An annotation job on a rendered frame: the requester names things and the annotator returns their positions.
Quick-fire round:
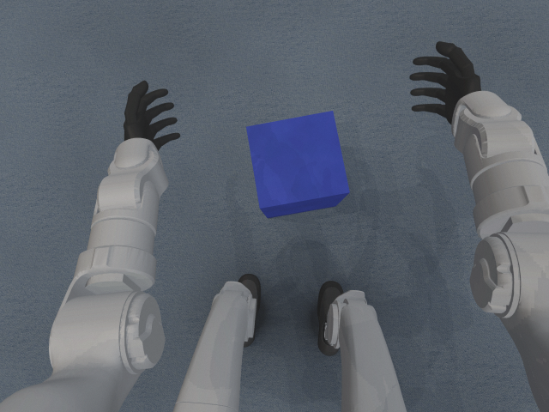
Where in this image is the right robot forearm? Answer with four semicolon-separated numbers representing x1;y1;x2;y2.
451;91;549;239

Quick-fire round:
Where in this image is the carton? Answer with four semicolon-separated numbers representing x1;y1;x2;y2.
246;111;350;218

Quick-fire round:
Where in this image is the robot left upper arm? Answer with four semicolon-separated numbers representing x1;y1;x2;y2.
0;290;166;412

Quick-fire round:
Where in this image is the left robot hand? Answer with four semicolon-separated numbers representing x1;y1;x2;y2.
124;81;180;151

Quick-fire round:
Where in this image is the robot left foot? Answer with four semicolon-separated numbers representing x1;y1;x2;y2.
238;274;261;348

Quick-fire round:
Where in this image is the right robot hand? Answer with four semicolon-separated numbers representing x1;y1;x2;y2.
409;41;481;124

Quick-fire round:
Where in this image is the right robot shin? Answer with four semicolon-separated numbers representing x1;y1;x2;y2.
324;290;377;346

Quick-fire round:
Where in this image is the left robot forearm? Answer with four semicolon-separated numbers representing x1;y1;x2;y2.
49;138;168;368

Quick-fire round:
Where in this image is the robot right upper arm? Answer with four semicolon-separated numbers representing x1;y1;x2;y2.
470;232;549;412

